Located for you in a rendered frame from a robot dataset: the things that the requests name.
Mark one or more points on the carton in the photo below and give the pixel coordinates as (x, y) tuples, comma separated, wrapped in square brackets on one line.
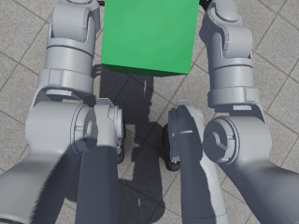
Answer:
[(149, 37)]

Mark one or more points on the robot left upper arm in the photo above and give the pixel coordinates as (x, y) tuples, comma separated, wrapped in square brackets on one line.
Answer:
[(33, 190)]

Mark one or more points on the right robot hand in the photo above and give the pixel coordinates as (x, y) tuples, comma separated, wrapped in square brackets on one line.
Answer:
[(204, 4)]

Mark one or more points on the left robot forearm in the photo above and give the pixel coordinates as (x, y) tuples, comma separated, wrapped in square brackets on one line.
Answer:
[(70, 52)]

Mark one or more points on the left robot shin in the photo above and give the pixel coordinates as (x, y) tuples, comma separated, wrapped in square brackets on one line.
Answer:
[(106, 101)]

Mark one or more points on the robot right upper arm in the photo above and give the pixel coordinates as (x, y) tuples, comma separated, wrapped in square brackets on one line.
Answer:
[(241, 146)]

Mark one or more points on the right robot forearm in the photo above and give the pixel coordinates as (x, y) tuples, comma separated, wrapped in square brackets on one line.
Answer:
[(230, 63)]

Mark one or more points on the left robot foot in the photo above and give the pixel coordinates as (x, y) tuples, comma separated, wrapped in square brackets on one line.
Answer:
[(120, 157)]

